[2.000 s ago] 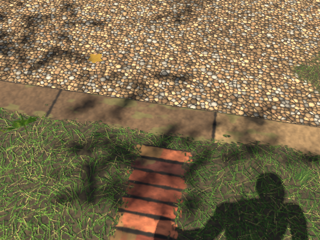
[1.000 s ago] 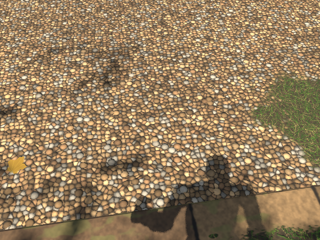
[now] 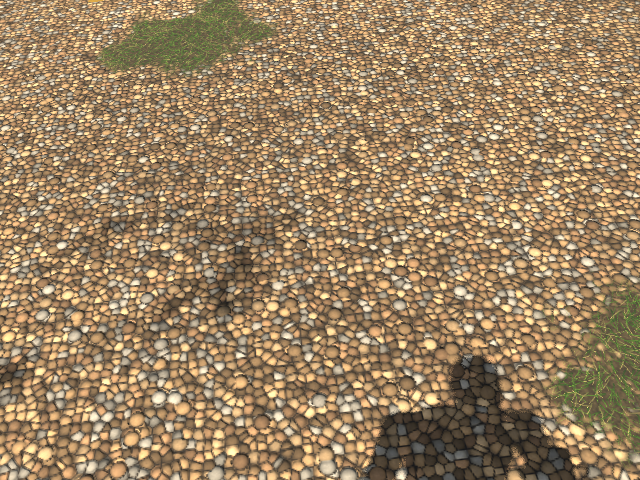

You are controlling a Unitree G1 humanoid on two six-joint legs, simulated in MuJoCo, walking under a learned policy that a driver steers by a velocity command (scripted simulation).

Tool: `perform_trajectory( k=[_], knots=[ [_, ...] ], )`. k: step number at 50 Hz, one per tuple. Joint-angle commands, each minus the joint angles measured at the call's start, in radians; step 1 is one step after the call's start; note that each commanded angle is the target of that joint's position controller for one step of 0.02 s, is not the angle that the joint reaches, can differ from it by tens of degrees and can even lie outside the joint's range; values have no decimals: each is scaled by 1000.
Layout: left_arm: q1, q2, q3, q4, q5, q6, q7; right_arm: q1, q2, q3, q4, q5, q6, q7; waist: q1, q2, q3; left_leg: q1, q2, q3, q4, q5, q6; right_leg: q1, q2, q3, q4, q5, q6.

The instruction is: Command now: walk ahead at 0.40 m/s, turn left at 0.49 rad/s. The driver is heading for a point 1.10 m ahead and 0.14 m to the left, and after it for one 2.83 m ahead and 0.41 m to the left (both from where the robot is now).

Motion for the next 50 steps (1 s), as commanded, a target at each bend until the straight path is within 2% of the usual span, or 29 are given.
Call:
perform_trajectory(
  k=[1,3,9,11,12,13,14,15,16,17,18,20,22,25,26,29,31,33,34,35,36,37,38,39,40,42,43,47,50],
  knots=[
    [-15,142,31,-51,0,-20,-4,-144,1,14,-112,2,-14,19,21,-159,118,-151,52,27,-73,86,-24,52,-207,99,-180,60,-136],
    [2,171,39,-48,0,-22,-8,-187,5,20,-137,-1,-16,33,38,-161,122,-91,63,55,-136,127,-20,38,-218,48,-165,103,-138],
    [13,205,57,-31,-34,-7,-25,-233,-25,19,-187,12,-14,61,34,-159,161,-17,59,111,-316,22,61,127,-264,-32,-63,220,-115],
    [-14,236,66,-35,-40,3,-26,-101,-68,-7,-164,5,-15,61,-57,-163,70,223,-15,179,-353,-35,110,97,-252,-93,148,627,-92],
    [-18,223,60,-42,-42,6,-24,75,-114,-37,-112,9,-14,52,-146,-125,-32,472,-69,201,-397,28,145,20,-211,-144,371,724,-63],
    [20,157,35,-96,-25,-4,-27,220,-243,-80,-87,6,-14,35,-185,56,-156,885,92,-105,-419,-108,271,-381,-118,-178,750,528,21],
    [-34,91,3,-142,-13,-43,-38,254,-288,-84,-83,13,-15,25,-172,262,-269,1029,277,-591,-620,-288,389,-648,39,-21,1054,-241,45],
    [-132,170,19,-172,-44,-75,-49,258,-205,-49,-88,5,-23,27,-208,187,-248,1011,293,-595,-687,-244,344,-739,-1,116,1095,-254,-2],
    [-170,180,21,-175,-57,-83,-49,215,-159,-33,-85,3,-33,30,-184,116,-151,915,262,-487,-664,-138,305,-744,-32,119,1046,-200,-30],
    [-189,166,18,-180,-33,-84,-42,146,-132,-24,-93,5,-38,31,-139,23,-74,782,228,-394,-654,-16,281,-708,-57,121,952,-147,-35],
    [-183,165,23,-171,-13,-79,-36,82,-95,-14,-106,-3,-41,25,-98,14,-50,680,199,-318,-663,56,265,-639,-82,127,866,-110,-35],
    [-162,142,22,-171,-12,-64,-42,20,-94,-13,-130,-15,-43,13,-51,27,-14,549,169,-287,-711,83,277,-553,-79,124,753,-70,-25],
    [-190,126,14,-178,0,-58,-53,21,-108,-18,-127,-11,-52,-1,-43,12,11,478,167,-256,-725,154,290,-539,-60,104,646,10,-4],
    [-308,80,-13,-196,11,-73,-75,50,-107,-19,-93,7,-55,-25,-84,33,65,370,76,-122,-724,64,233,-433,-6,77,272,383,3],
    [-343,76,-18,-199,9,-80,-87,88,-113,-22,-76,7,-54,-29,-108,36,57,340,76,-119,-733,33,223,-357,25,62,219,504,2],
    [-357,116,-13,-206,-22,-75,-106,122,-106,-22,-43,10,-67,-29,-104,61,72,386,129,-140,-680,-60,196,-337,-3,125,172,580,-34],
    [-352,132,-12,-205,-24,-67,-107,132,-99,-21,-31,2,-70,-27,-96,45,87,468,169,-143,-630,-57,183,-382,-23,142,175,516,-60],
    [-306,145,-7,-193,-30,-55,-106,119,-111,-23,-26,-16,-67,-21,-63,23,91,554,199,-126,-570,60,168,-402,-24,127,194,370,-79],
    [-219,158,3,-168,-35,-49,-102,80,-117,-24,-27,-20,-64,-17,-5,13,64,568,186,-83,-470,191,149,-330,-14,110,179,331,-93],
    [-64,184,21,-114,-35,-41,-94,50,-96,-18,-25,-25,-66,-13,65,-15,-13,515,141,-31,-265,298,127,-144,9,86,192,333,-112],
    [28,225,29,-79,-23,-35,-93,98,-43,-8,-31,-31,-75,-14,70,-220,-74,367,17,91,149,-29,76,40,-50,159,226,594,-146],
    [-25,243,11,-111,-2,-38,-99,248,35,19,-55,-39,-95,-5,-70,-428,-88,37,-73,41,444,-420,25,250,-175,506,215,660,-256],
    [-7,256,28,-125,-22,-27,-101,298,-37,19,-56,-2,-105,0,-46,-345,-178,-100,-53,-33,473,-405,14,351,-262,749,68,259,-353],
    [-40,217,26,-138,-22,-25,-99,167,-94,6,-80,30,-106,-5,-16,-194,-104,-162,-5,-44,426,-309,21,280,-250,758,-5,-5,-345],
    [-89,180,12,-151,-22,-27,-100,75,-110,1,-104,14,-99,-17,-23,-74,-36,-156,34,-42,346,-229,27,173,-223,723,-38,-55,-313],
    [-135,173,7,-159,-12,-30,-91,41,-89,4,-122,-27,-82,-33,-60,-85,8,-73,77,-61,209,-175,1,7,-188,670,-42,107,-314],
    [-130,160,4,-157,-11,-29,-83,43,-86,2,-123,-35,-76,-33,-69,-109,4,-30,85,-61,140,-165,-5,-26,-155,608,-52,149,-299],
    [-68,180,14,-137,-26,-20,-45,-56,-30,21,-148,-41,-70,-30,-39,-96,2,9,60,-20,-116,-26,-45,-71,-95,454,-65,342,-274],
    [-29,180,19,-122,-35,-1,-28,-151,0,34,-162,-35,-79,-19,-2,-103,13,85,12,-3,-316,157,-61,-103,-41,391,-54,331,-233]
  ],
)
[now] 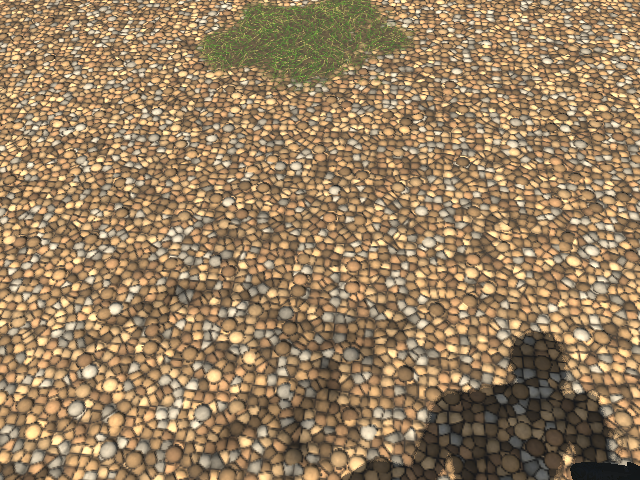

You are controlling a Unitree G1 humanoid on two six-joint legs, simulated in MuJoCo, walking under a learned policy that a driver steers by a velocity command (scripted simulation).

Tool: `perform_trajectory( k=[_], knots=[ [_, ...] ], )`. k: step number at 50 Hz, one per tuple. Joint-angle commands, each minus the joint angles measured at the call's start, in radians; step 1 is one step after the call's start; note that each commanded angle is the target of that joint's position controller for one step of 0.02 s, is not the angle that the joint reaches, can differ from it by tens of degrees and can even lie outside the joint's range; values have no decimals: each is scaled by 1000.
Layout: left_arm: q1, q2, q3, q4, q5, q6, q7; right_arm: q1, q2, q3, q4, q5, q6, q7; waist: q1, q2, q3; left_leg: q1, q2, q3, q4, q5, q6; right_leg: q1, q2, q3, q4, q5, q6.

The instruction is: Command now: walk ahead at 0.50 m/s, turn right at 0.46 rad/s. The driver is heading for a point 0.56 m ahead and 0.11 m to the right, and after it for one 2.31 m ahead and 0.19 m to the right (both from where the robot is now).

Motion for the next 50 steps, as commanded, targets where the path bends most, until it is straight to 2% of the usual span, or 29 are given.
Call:
perform_trajectory(
  k=[1,5,7,8,9,10,11,12,13,14,15,17,20,26,29,31,33,34,35,36,37,38,39,40,41,42,44,47,50],
  knots=[
    [-3,188,54,-63,-10,1,24,-99,-47,-7,-81,7,-21,10,-2,-99,-66,100,-60,42,-172,170,-18,-8,-202,193,-109,248,-124],
    [40,179,56,-52,-14,21,29,-159,-77,-15,-104,23,-38,24,7,-117,-43,160,-89,20,-281,151,-1,36,-225,283,-52,144,-108],
    [21,183,61,-59,-12,28,32,-122,-103,-27,-98,28,-49,25,-24,-145,-42,225,-87,18,-316,91,25,59,-237,329,-3,148,-95],
    [1,172,59,-68,-11,30,31,-57,-117,-36,-81,28,-53,22,-64,-150,-61,320,-83,29,-355,95,49,45,-219,327,45,176,-77],
    [-22,142,50,-84,-5,27,28,45,-147,-51,-62,19,-56,14,-117,-139,-128,495,-32,5,-352,89,87,-7,-177,285,165,212,-47],
    [-19,86,31,-105,11,22,23,202,-204,-66,-48,7,-55,5,-176,-25,-259,750,140,-163,-340,18,154,-139,-108,189,440,47,-8],
    [125,42,15,-129,-16,14,24,279,-272,-81,-12,-1,-40,11,-110,295,-350,1002,352,-604,-418,-157,319,-464,9,70,721,-400,48],
    [118,147,31,-104,-27,14,27,257,-186,-66,-19,22,-34,15,-126,208,-269,951,365,-676,-459,-370,313,-594,-88,67,851,-377,64],
    [11,195,45,-112,-18,19,25,218,-125,-49,-27,24,-30,13,-151,104,-144,834,311,-522,-476,-349,268,-618,-119,51,885,-278,72],
    [-41,186,47,-122,-6,24,25,171,-110,-40,-29,16,-24,14,-133,38,-78,718,267,-393,-496,-229,241,-589,-150,21,874,-204,81],
    [-74,174,49,-136,3,24,21,142,-91,-33,-21,12,-21,15,-116,35,-33,634,231,-308,-520,-128,233,-570,-176,17,835,-157,85],
    [-73,139,47,-148,-8,31,9,123,-78,-27,-8,5,-25,15,-85,80,-18,539,188,-179,-570,-28,220,-508,-214,-4,791,-115,87],
    [-115,105,37,-180,-4,40,3,134,-114,-39,22,13,-35,16,-80,60,-12,518,196,-73,-615,88,245,-538,-233,-20,719,-51,104],
    [-260,84,19,-218,-4,25,-26,164,-167,-46,69,17,-22,9,-126,27,7,556,167,143,-616,234,209,-496,-220,-82,418,232,96],
    [-351,79,13,-257,-8,24,-44,217,-192,-49,98,28,-8,8,-155,24,35,623,191,186,-600,245,192,-487,-204,-126,313,228,73],
    [-379,91,17,-281,-9,25,-55,234,-210,-54,111,38,5,7,-149,34,43,684,213,212,-559,345,176,-475,-185,-154,270,151,45],
    [-345,114,30,-289,0,28,-58,250,-234,-58,119,46,17,2,-111,62,-4,707,221,240,-440,673,163,-345,-121,-202,246,36,3],
    [-252,139,47,-271,3,29,-54,257,-242,-56,128,49,23,1,-46,64,-61,691,216,252,-316,808,154,-196,-82,-213,210,19,-27],
    [-88,183,74,-226,0,31,-41,258,-228,-45,133,47,25,-2,46,41,-139,589,186,280,-131,796,130,63,-58,-204,140,101,-62],
    [78,274,100,-193,5,41,-18,270,-166,-16,108,15,15,0,99,-94,-268,314,136,291,194,379,94,410,-254,52,179,180,-122],
    [51,341,94,-200,8,34,-16,384,-59,23,87,12,-8,19,-8,-285,-424,-22,-43,169,520,-471,51,641,-523,583,54,31,-295],
    [81,244,73,-203,15,25,-19,270,-184,-9,102,57,-25,28,81,-126,-435,-83,-19,16,604,-448,64,593,-522,585,-13,-30,-267],
    [33,219,60,-185,20,16,-21,170,-196,-15,61,83,-29,30,72,-121,-258,-143,16,30,590,-366,71,454,-480,389,-30,59,-219],
    [-29,192,51,-174,17,9,-21,148,-172,-9,61,70,-28,24,25,-72,-172,-114,61,35,510,-277,71,308,-430,262,-49,138,-180],
    [-84,158,43,-173,21,2,-23,151,-169,-14,70,51,-19,20,-13,-83,-116,-70,84,36,454,-221,63,195,-391,172,-81,190,-159],
    [-119,133,36,-175,28,-7,-24,196,-161,-17,87,51,-2,21,-51,-103,-100,-2,101,22,434,-172,57,118,-368,110,-123,203,-148],
    [-144,125,39,-157,28,-30,-25,243,-118,-13,109,52,28,17,-84,-98,-82,41,98,19,409,-118,38,42,-361,33,-192,224,-151],
    [-139,134,45,-121,41,-45,-14,186,-98,-13,92,47,43,9,-81,-80,-16,-41,88,-14,312,7,15,28,-348,-83,-239,272,-131],
    [-132,141,46,-98,39,-44,-2,126,-84,-11,76,42,33,21,-64,-78,4,-56,68,-1,131,186,17,64,-321,-185,-251,291,-95]
  ],
)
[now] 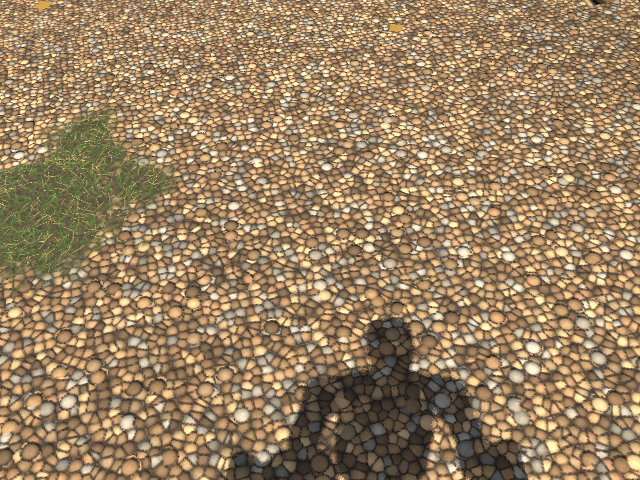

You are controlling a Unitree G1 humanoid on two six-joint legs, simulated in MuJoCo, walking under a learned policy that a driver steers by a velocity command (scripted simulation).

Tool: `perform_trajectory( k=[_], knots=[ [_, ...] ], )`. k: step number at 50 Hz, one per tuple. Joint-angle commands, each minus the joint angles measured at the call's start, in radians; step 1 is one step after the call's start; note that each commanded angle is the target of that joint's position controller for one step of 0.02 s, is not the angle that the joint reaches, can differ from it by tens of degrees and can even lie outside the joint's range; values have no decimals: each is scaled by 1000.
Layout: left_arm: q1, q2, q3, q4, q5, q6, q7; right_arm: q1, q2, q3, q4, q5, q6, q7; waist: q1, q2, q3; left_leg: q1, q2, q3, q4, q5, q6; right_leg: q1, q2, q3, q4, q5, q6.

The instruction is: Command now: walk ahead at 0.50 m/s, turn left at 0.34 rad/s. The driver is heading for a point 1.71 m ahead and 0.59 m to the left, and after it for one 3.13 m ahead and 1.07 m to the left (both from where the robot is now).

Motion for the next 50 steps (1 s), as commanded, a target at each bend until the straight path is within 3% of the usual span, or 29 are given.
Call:
perform_trajectory(
  k=[1,5,8,10,11,12,13,14,15,16,17,18,19,22,27,30,32,34,35,36,37,38,39,40,41,42,43,45,50],
  knots=[
    [-70,136,33,-58,-1,-22,14,-21,-33,-5,-54,-6,-12,12,-12,-96,22,31,4,4,-157,181,1,-42,-258,47,-152,293,-107],
    [-2,164,44,-12,-15,-6,24,-146,-8,10,-108,-9,-15,36,44,-73,72,-7,-10,65,-312,195,32,77,-302,-3,-142,326,-96],
    [18,185,53,10,-30,22,30,-192,-17,9,-155,-9,-16,57,46,-84,75,-39,-32,111,-362,70,69,198,-339,-26,-64,474,-81],
    [-5,215,61,6,-34,38,41,-153,-44,-5,-169,-8,-12,64,5,-123,19,67,-92,174,-365,-36,108,230,-339,-55,57,803,-56],
    [-15,228,64,2,-36,47,47,-87,-70,-19,-162,-7,-8,63,-36,-144,-31,164,-133,202,-356,-88,131,228,-332,-65,165,958,-42],
    [-32,233,63,-1,-38,54,52,42,-114,-44,-137,-5,-5,56,-113,-138,-101,347,-174,210,-395,-73,163,174,-306,-85,345,995,-17],
    [-34,217,53,-10,-35,49,57,205,-182,-78,-102,-4,1,39,-197,-84,-189,640,-151,114,-449,-20,210,-11,-263,-91,608,798,25],
    [74,74,9,-58,2,24,40,234,-297,-102,-96,3,3,23,-101,189,-278,1026,117,-398,-475,-102,388,-481,-81,-52,995,-107,98],
    [18,99,-1,-70,-20,-20,23,246,-251,-83,-130,-3,-10,26,-138,128,-435,1150,224,-773,-651,-223,480,-648,12,196,1160,-403,95],
    [-96,164,17,-100,-62,-45,10,224,-188,-66,-126,-13,-19,26,-171,59,-316,1085,197,-634,-688,-198,414,-738,-52,248,1157,-323,70],
    [-131,156,10,-116,-62,-58,10,167,-158,-58,-131,-9,-24,25,-133,-6,-204,938,156,-505,-690,-132,374,-732,-97,236,1067,-234,54],
    [-140,154,14,-109,-34,-60,18,97,-127,-48,-143,-7,-24,24,-85,-59,-125,784,116,-405,-697,-21,346,-680,-131,225,970,-188,58],
    [-123,167,23,-106,-18,-51,21,53,-99,-37,-161,-17,-25,20,-48,-39,-98,677,87,-340,-715,81,337,-602,-154,227,916,-154,67],
    [-89,139,20,-102,-6,-15,21,28,-111,-39,-174,-19,-26,8,-7,-18,-67,520,47,-251,-759,210,339,-524,-160,199,797,-113,111],
    [-264,81,-7,-144,-7,-10,19,82,-149,-50,-152,-7,-13,-19,-69,24,-32,415,-47,-138,-743,135,262,-442,-95,166,417,208,151],
    [-342,100,-3,-165,-25,-20,6,137,-153,-52,-133,-2,-2,-22,-105,42,-35,452,-26,-200,-707,42,241,-396,-57,178,293,276,147],
    [-348,127,9,-170,-29,-29,-2,152,-143,-50,-128,1,4,-25,-98,52,-38,519,0,-269,-651,-5,227,-386,-53,206,238,234,127],
    [-304,151,22,-162,-32,-38,-5,136,-142,-52,-132,-3,8,-26,-65,81,-40,553,20,-326,-591,-1,209,-334,-54,210,215,153,93],
    [-234,162,32,-143,-30,-43,-3,118,-127,-48,-138,-4,9,-26,-24,87,-59,544,-1,-325,-538,23,190,-242,-52,194,176,152,69],
    [-131,193,48,-126,-17,-49,4,114,-86,-33,-149,-10,6,-22,27,65,-136,501,-51,-284,-396,44,157,-63,-105,227,176,142,28],
    [22,250,62,-114,-5,-47,13,135,-25,-10,-169,-30,3,-21,75,-72,-283,371,-126,-183,-105,-157,116,196,-288,415,185,77,-32],
    [75,311,77,-75,0,-33,3,270,0,0,-201,8,-6,-19,1,-434,-357,22,-221,-86,184,-526,65,429,-480,908,63,-203,-188],
    [35,204,55,-100,-21,-30,1,244,-111,-20,-165,16,-4,-23,30,-277,-258,-80,-138,-112,300,-464,49,367,-468,917,20,-406,-164],
    [-2,155,40,-105,-24,-22,7,133,-153,-34,-179,7,1,-21,56,-184,-143,-100,-109,-81,321,-367,42,253,-425,741,16,-347,-122],
    [-43,142,32,-108,-14,-17,9,86,-139,-34,-188,-4,6,-22,39,-114,-86,-63,-77,-57,302,-299,36,141,-382,615,4,-197,-103],
    [-68,123,26,-97,-10,-13,11,55,-125,-36,-200,-12,5,-18,25,-112,-39,-48,-51,-57,258,-255,32,66,-346,524,-14,-86,-101],
    [-72,114,21,-88,-4,-16,12,60,-101,-34,-204,-6,7,-11,5,-139,-28,0,-30,-52,228,-230,34,9,-316,455,-36,-22,-95],
    [-59,106,20,-63,-12,-25,8,70,-55,-24,-201,-1,12,-7,-7,-154,-23,30,-28,-32,170,-224,31,-28,-293,375,-74,53,-114],
    [-43,165,35,-13,-25,-23,5,-36,-16,1,-225,-17,0,6,1,-112,-4,9,-16,4,-112,-61,16,-7,-295,243,-120,224,-144]
  ],
)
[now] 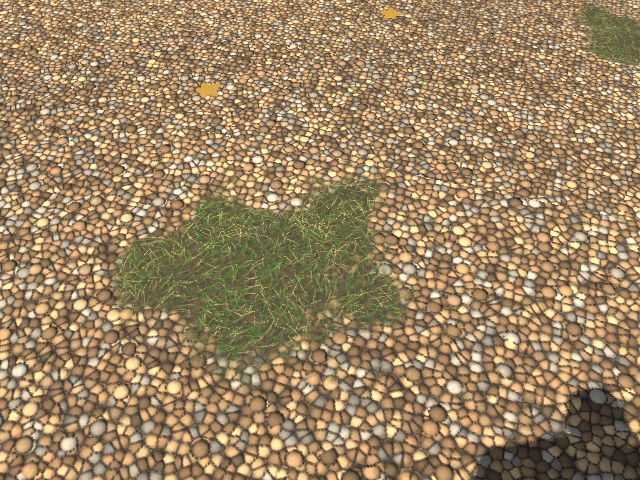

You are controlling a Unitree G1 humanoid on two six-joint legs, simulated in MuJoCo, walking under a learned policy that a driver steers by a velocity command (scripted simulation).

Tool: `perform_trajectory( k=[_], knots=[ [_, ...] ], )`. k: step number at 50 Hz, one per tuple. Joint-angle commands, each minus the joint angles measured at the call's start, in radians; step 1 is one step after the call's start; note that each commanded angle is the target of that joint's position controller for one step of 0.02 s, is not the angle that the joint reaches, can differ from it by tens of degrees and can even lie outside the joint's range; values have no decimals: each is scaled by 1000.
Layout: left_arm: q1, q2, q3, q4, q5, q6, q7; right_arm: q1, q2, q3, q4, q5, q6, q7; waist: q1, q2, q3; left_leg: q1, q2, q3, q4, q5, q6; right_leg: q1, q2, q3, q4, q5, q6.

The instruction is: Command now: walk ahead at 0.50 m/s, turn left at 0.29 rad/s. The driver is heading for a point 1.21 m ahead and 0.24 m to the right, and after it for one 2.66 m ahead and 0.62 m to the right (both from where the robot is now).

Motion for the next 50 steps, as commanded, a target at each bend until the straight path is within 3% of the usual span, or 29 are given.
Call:
perform_trajectory(
  k=[1,5,8,9,10,11,12,13,14,15,16,17,19,23,28,33,36,37,38,39,40,41,42,43,44,45,47,50],
  knots=[
    [-67,165,35,-54,-12,-11,3,-58,-9,11,-74,-6,-25,15,-21,-114,6,-38,29,16,-178,140,-4,38,-253,164,-166,250,-173],
    [9,197,39,-7,-28,6,3,-181,-7,19,-103,2,-41,33,23,-120,28,41,1,77,-357,217,8,68,-258,117,-153,263,-150],
    [30,218,44,23,-38,24,6,-203,-36,9,-121,4,-44,40,2,-142,34,80,-22,89,-433,139,49,146,-299,120,-104,359,-129],
    [20,227,45,28,-40,30,9,-161,-54,-1,-111,0,-45,39,-34,-148,9,158,-45,107,-462,124,68,157,-295,103,-45,488,-115],
    [7,226,42,31,-43,35,12,-55,-81,-19,-79,-7,-44,35,-99,-140,-55,322,-75,135,-505,152,94,136,-265,60,81,632,-91],
    [14,198,30,30,-34,34,17,97,-132,-45,-31,-10,-40,26,-166,-122,-151,559,-69,119,-494,173,122,39,-219,18,271,628,-58],
    [27,124,2,-6,-3,26,18,257,-219,-67,-7,-23,-31,9,-209,40,-296,883,161,-186,-482,160,209,-240,-139,-22,626,283,-5],
    [106,58,-22,-14,-5,6,11,258,-255,-64,-5,-19,-32,13,-146,234,-403,1029,325,-623,-631,-3,335,-504,3,96,882,-376,26],
    [36,161,5,-9,-35,-4,3,227,-161,-41,-7,-12,-37,16,-175,123,-313,965,304,-573,-669,-98,301,-615,-54,184,976,-363,16],
    [-36,178,11,-32,-51,-9,-1,169,-130,-29,-7,-10,-43,16,-160,92,-179,832,273,-414,-688,-46,265,-650,-94,165,963,-270,4],
    [-66,163,10,-31,-42,-7,4,108,-103,-21,-6,-14,-47,18,-127,29,-118,709,229,-311,-714,25,240,-615,-133,152,914,-183,5],
    [-67,157,14,-27,-30,2,6,65,-72,-13,-6,-20,-54,22,-96,36,-71,613,197,-232,-749,98,227,-573,-157,157,867,-122,12],
    [-17,122,12,-6,-34,30,6,31,-51,-12,7,-28,-73,23,-53,56,-59,512,175,-136,-814,166,222,-482,-172,174,842,-54,26],
    [-81,93,12,-27,-29,54,13,48,-71,-23,55,-38,-94,9,-51,10,3,494,172,12,-866,292,216,-564,-157,214,727,92,54],
    [-218,62,-1,-69,-21,43,-14,71,-100,-28,91,-30,-89,-8,-99,-8,43,533,148,166,-890,324,169,-539,-129,140,446,324,42],
    [-346,54,-11,-149,-21,42,-46,148,-128,-40,144,-11,-54,-17,-141,-18,80,727,205,219,-816,450,152,-604,-109,75,315,228,-4],
    [-300,91,8,-172,-22,47,-59,125,-165,-50,140,-5,-27,-31,-87,35,9,785,211,261,-642,896,118,-472,-31,-12,308,70,-58],
    [-215,120,25,-158,-24,50,-58,116,-177,-52,136,-5,-18,-37,-37,51,-45,776,202,273,-513,1031,105,-360,9,-35,310,27,-83],
    [-65,169,54,-125,-26,51,-48,97,-178,-50,130,-1,-12,-43,48,35,-122,695,170,295,-312,1017,76,-140,46,-31,246,75,-120],
    [90,254,87,-95,-26,62,-26,110,-151,-37,112,-15,-21,-47,111,-67,-219,455,123,294,-12,708,34,172,-63,170,214,97,-181],
    [65,341,98,-103,-34,56,-20,220,6,13,65,-45,-53,-22,-19,-310,-307,-14,-101,190,337,-299,-32,516,-319,741,139,-38,-383],
    [102,257,75,-121,-27,47,-19,107,-75,2,58,-9,-96,-4,65,-191,-401,-127,-103,-21,427,-343,-11,569,-354,901,13,-122,-396],
    [63,212,62,-118,-19,39,-17,8,-115,-8,23,26,-118,5,75,-149,-255,-195,-52,-27,395,-248,13,469,-324,747,-11,-55,-343],
    [-1,188,55,-127,-23,34,-16,-10,-104,-3,19,16,-129,1,27,-64,-166,-162,-8,-21,302,-164,21,318,-280,630,-13,37,-307],
    [-65,155,45,-141,-22,35,-14,-15,-108,-10,28,-11,-128,-6,-14,-40,-102,-101,19,-11,215,-126,11,178,-242,541,-27,146,-285],
    [-99,135,37,-160,-8,34,-8,5,-114,-17,29,-21,-117,-6,-49,-64,-86,-29,36,-18,178,-97,1,85,-218,494,-49,226,-282],
    [-118,141,39,-170,-10,33,-1,32,-94,-16,28,-29,-93,-6,-80,-74,-66,21,40,1,97,-77,-31,-16,-195,444,-81,304,-286],
    [-88,184,51,-159,-16,34,17,-50,-53,0,1,-35,-76,-10,-63,-84,-27,42,17,34,-101,64,-73,-126,-145,352,-95,340,-260]
  ],
)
